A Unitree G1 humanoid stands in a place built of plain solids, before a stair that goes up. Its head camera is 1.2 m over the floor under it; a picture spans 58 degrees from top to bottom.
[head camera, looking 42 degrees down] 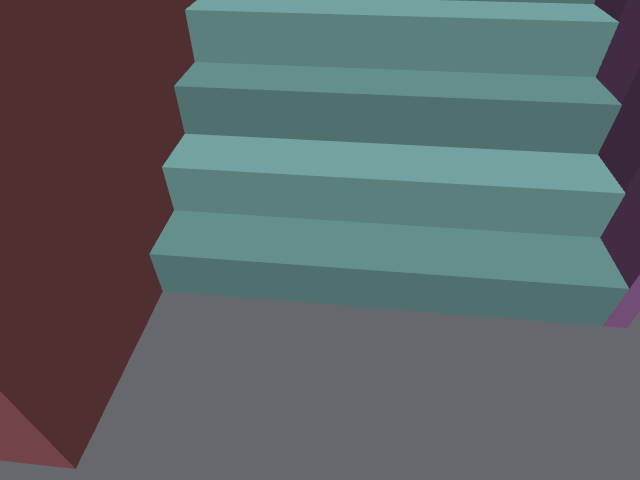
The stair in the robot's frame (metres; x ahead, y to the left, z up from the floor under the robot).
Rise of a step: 0.19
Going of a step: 0.24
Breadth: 1.54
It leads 6 degrees to the right of straight ahead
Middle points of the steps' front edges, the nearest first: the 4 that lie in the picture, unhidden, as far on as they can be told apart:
0.97 -0.19 0.19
1.21 -0.22 0.38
1.45 -0.24 0.57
1.69 -0.26 0.76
